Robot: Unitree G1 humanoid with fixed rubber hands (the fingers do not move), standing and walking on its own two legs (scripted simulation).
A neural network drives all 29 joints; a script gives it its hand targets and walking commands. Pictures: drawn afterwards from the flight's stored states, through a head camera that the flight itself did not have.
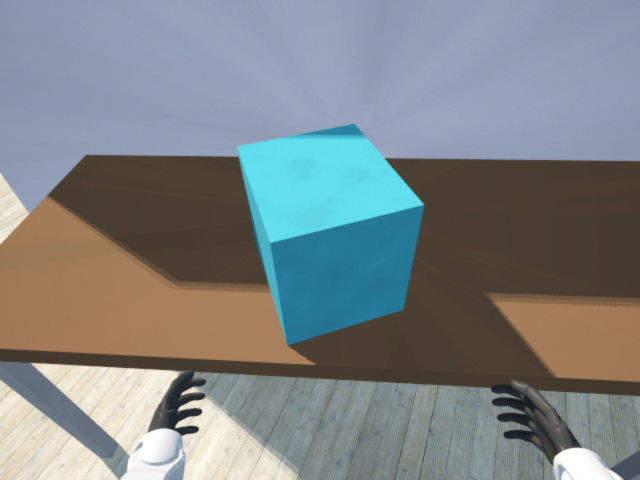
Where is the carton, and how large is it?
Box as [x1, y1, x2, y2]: [237, 124, 423, 344]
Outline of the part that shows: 354,124 237,146 257,248 287,344 397,311 403,308 423,204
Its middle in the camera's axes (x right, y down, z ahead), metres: +0.01 -0.01 +0.65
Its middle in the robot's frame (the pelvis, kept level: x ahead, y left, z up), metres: +0.49 +0.04 +0.04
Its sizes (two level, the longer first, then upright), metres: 0.242 0.208 0.232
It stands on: a table, 0.67 m high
